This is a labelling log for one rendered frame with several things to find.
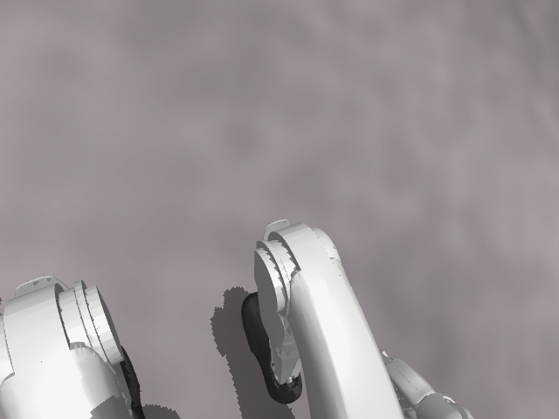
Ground right robot hand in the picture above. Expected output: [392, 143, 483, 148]
[378, 348, 437, 419]

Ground left robot foot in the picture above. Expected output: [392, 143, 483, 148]
[120, 346, 146, 419]

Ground right robot arm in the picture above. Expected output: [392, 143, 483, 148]
[416, 393, 473, 419]

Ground right robot foot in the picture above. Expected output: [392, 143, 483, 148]
[241, 292, 302, 404]

